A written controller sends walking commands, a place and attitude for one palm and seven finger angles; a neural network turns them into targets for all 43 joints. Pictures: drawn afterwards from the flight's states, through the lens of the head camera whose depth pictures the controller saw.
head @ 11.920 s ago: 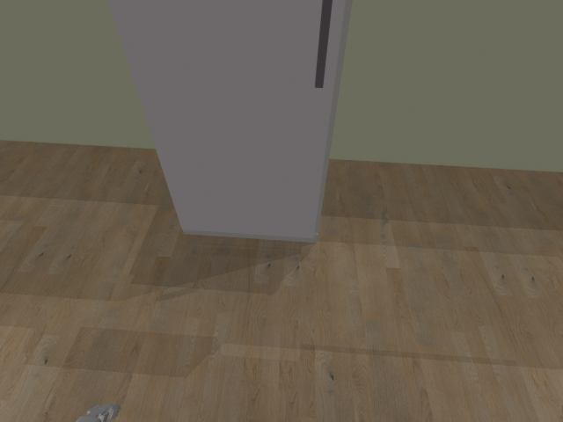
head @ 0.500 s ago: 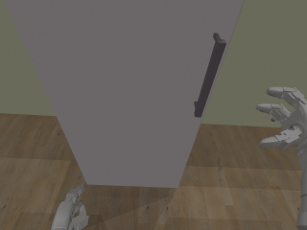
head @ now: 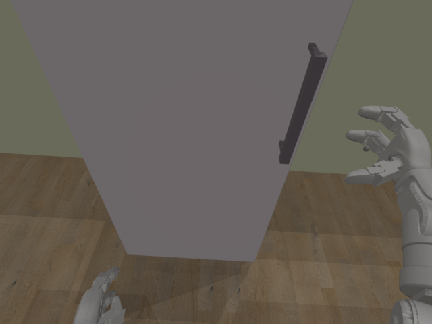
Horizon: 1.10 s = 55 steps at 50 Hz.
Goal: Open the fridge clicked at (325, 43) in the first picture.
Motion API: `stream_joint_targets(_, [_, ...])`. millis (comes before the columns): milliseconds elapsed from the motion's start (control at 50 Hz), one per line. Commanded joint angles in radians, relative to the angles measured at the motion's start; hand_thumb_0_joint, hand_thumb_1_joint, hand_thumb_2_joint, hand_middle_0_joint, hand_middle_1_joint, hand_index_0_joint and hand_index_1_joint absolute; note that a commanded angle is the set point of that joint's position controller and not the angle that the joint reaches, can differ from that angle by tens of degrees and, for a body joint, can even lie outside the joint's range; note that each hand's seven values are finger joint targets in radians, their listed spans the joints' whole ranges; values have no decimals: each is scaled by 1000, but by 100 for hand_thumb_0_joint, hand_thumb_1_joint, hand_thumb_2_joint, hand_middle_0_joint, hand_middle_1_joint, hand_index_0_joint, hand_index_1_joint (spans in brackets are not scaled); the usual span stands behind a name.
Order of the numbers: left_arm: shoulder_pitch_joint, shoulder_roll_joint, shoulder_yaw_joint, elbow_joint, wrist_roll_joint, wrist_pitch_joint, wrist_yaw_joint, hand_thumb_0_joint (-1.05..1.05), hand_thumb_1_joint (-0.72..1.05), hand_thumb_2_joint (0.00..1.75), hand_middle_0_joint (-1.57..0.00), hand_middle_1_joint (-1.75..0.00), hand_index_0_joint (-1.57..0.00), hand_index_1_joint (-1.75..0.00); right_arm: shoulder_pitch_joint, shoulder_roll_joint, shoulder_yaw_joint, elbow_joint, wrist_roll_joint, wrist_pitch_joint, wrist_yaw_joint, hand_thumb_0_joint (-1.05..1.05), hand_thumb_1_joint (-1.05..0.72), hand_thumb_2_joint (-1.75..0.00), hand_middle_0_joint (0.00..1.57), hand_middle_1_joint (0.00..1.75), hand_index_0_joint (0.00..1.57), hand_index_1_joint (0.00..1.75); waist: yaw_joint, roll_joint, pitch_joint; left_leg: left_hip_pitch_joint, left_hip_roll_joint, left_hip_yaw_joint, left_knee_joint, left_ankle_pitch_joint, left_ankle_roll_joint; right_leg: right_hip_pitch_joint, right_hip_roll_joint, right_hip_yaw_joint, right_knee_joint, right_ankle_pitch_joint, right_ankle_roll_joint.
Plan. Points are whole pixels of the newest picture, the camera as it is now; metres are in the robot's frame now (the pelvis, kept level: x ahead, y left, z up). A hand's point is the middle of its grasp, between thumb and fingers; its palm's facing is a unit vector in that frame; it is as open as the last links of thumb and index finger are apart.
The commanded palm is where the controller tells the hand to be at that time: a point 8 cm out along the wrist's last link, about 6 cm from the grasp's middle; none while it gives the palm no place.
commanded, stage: move the hooked fingers beside the handle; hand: right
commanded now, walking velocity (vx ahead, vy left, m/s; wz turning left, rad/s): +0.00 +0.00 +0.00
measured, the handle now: (296, 110) +0.50 -0.13 +0.17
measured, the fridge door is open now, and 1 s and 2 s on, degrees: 0 0 0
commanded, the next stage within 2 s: feel for the door with the fingertips in 1.34 s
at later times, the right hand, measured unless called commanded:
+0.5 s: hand (347, 131) +0.42 -0.21 +0.18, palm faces +0.02 +1.00 +0.02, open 14.0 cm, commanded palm +0.40 -0.25 +0.18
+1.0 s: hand (340, 129) +0.43 -0.20 +0.18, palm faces +0.03 +1.00 +0.01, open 14.0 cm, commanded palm +0.40 -0.25 +0.17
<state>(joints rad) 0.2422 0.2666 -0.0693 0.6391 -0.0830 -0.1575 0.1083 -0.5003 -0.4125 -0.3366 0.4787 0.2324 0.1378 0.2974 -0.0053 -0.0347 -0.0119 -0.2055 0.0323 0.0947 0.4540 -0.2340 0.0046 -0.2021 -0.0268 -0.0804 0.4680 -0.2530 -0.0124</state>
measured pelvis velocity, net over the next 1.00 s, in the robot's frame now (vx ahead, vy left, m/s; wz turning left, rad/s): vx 0.00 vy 0.00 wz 0.03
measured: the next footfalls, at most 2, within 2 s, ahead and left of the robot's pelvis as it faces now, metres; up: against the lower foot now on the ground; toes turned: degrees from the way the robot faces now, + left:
none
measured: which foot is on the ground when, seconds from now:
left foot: down 0.00-1.00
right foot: down 0.00-1.00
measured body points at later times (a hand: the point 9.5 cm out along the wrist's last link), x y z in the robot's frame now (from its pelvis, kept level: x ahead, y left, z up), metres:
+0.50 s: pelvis +0.00 +0.00 +0.00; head +0.01 +0.01 +0.45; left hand +0.10 +0.26 -0.10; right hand +0.42 -0.26 +0.18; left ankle +0.01 +0.12 -0.74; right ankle +0.00 -0.11 -0.74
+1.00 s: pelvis +0.00 +0.00 +0.00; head +0.01 +0.00 +0.45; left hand +0.09 +0.26 -0.11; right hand +0.42 -0.25 +0.18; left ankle +0.01 +0.12 -0.74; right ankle +0.00 -0.11 -0.74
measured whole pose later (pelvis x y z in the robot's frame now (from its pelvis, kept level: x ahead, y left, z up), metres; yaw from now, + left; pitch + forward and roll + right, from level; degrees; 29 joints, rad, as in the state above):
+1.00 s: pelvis +0.00 +0.00 +0.00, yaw +1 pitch +2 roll +0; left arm 0.33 0.27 -0.04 0.67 -0.07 -0.10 0.08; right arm -0.68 -0.40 -0.32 0.74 0.18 0.01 0.24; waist 0.04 -0.02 -0.02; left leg -0.27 0.02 0.07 0.46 -0.23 0.00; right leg -0.26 -0.04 -0.10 0.49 -0.26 -0.02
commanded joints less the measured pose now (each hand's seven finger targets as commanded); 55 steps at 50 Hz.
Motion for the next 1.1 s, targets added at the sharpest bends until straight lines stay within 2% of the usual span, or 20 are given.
stream_joint_targets(0, [-65,132,54,-134,-5,-38,10,0,90,90,-20,-30,-20,-30,-449,-265,-54,-154,17,-72,5,0,50,-30,30,120,30,120,12,-6,-256,35,-17,-51,-49,238,21,100,6,73,-52,212,-20])
stream_joint_targets(140, [-35,137,64,-127,-1,-28,2,0,90,90,-20,-30,-20,-30,-514,-287,-71,-135,9,-109,-15,0,50,-30,30,120,30,120,15,-16,-298,49,-19,-54,-40,270,24,107,5,73,-42,244,-20])
stream_joint_targets(160, [-32,139,66,-127,0,-24,-1,0,90,90,-20,-30,-20,-30,-489,-297,-80,-119,9,-113,-15,0,50,-30,30,120,30,120,9,30,-294,64,-19,-55,-40,282,22,95,2,69,-38,255,-24])
stream_joint_targets(240, [-13,143,69,-116,-3,-14,1,0,90,90,-20,-30,-20,-30,-526,-288,-68,-53,3,-117,-13,0,50,-30,30,120,30,120,25,-1,-263,31,-20,-60,-43,259,19,73,5,60,-42,214,-24])
stream_joint_targets(260, [-6,149,70,-112,-2,-10,0,0,90,90,-20,-30,-20,-30,-526,-307,-74,-34,0,-119,-14,0,50,-30,30,120,30,120,25,38,-258,40,-19,-59,-44,256,18,59,1,59,-39,212,-27])
stream_joint_targets(280, [-4,148,71,-116,-2,-9,-1,0,90,90,-20,-30,-20,-30,-567,-306,-67,-55,-5,-128,-12,0,50,-30,30,120,30,120,29,4,-279,45,-18,-64,-40,267,18,68,4,57,-40,219,-27])
stream_joint_targets(320, [1,142,69,-114,-2,-9,-1,0,90,90,-20,-30,-20,-30,-614,-274,-34,-60,-9,-141,-14,0,50,-30,30,120,30,120,38,-58,-281,18,-21,-60,-40,252,24,89,5,64,-38,223,-22])
stream_joint_targets(400, [24,148,75,-100,3,-8,-2,0,90,90,-20,-30,-20,-30,-633,-275,-45,-12,-4,-160,-24,0,50,-30,30,120,30,120,38,2,-315,26,-27,-57,-35,260,23,95,2,70,-32,233,-24])
stream_joint_targets(460, [43,153,76,-80,2,0,-4,0,90,90,-20,-30,-20,-30,-655,-257,-17,81,-14,-159,-31,0,50,-30,30,120,30,120,52,30,-259,-4,-25,-55,-41,230,21,58,0,66,-32,203,-26])
stream_joint_targets(500, [48,150,77,-82,4,1,-9,0,90,90,-20,-30,-20,-30,-706,-233,5,82,-27,-170,-39,0,50,-30,30,120,30,120,54,-14,-286,-12,-26,-57,-32,238,24,71,3,69,-31,214,-24])
stream_joint_targets(560, [67,155,80,-82,10,9,-13,0,90,90,-20,-30,-20,-30,-682,-286,-45,107,-31,-192,-52,0,50,-30,30,120,30,120,38,13,-312,17,-26,-57,-24,256,24,57,1,66,-23,235,-24])
stream_joint_targets(620, [67,151,79,-89,9,9,-17,0,90,90,-20,-30,-20,-30,-711,-260,-26,91,-35,-211,-52,0,50,-30,30,120,30,120,42,-1,-327,15,-29,-59,-16,271,24,66,0,67,-26,243,-22])
stream_joint_targets(660, [73,153,83,-95,14,11,-22,0,90,90,-20,-30,-20,-30,-667,-289,-57,70,-34,-223,-55,0,50,-30,30,120,30,120,24,5,-358,45,-30,-57,-8,302,28,75,-3,68,-20,286,-22])
stream_joint_targets(760, [65,150,84,-105,9,20,-25,0,90,90,-20,-30,-20,-30,-623,-249,-33,59,-32,-202,-54,0,50,-30,30,120,30,120,29,25,-312,32,-32,-56,-17,291,22,58,-7,56,-29,265,-25])
stream_joint_targets(780, [58,150,82,-107,6,19,-26,0,90,90,-20,-30,-20,-30,-627,-256,-42,58,-33,-196,-56,0,50,-30,30,120,30,120,27,-2,-298,22,-33,-61,-21,277,23,54,-5,56,-34,243,-24])
stream_joint_targets(800, [58,149,82,-104,5,21,-24,0,90,90,-20,-30,-20,-30,-659,-240,-22,50,-32,-194,-56,0,50,-30,30,120,30,120,42,4,-287,8,-34,-61,-28,257,21,56,-3,57,-36,220,-25])
stream_joint_targets(860, [61,150,84,-105,7,20,-20,0,90,90,-20,-30,-20,-30,-677,-272,-42,9,-33,-203,-62,0,50,-30,30,120,30,120,38,1,-313,24,-33,-64,-29,254,23,68,-4,56,-31,227,-29])
stream_joint_targets(900, [59,145,83,-103,8,18,-19,0,90,90,-20,-30,-20,-30,-695,-254,-28,-14,-33,-204,-61,0,50,-30,30,120,30,120,42,-28,-347,28,-35,-64,-23,281,24,95,-2,60,-29,255,-25])
stream_joint_targets(960, [57,146,82,-98,7,19,-19,0,90,90,-20,-30,-20,-30,-648,-233,-18,22,-24,-194,-56,0,50,-30,30,120,30,120,42,18,-308,24,-36,-59,-32,274,23,83,-5,58,-29,249,-28])
stream_joint_targets(1080, [46,147,77,-99,3,26,-18,0,90,90,-20,-30,-20,-30,-703,-225,1,75,-35,-172,-61,0,50,-30,30,120,30,120,49,-3,-267,-15,-32,-62,-36,219,23,51,3,63,-33,180,-27])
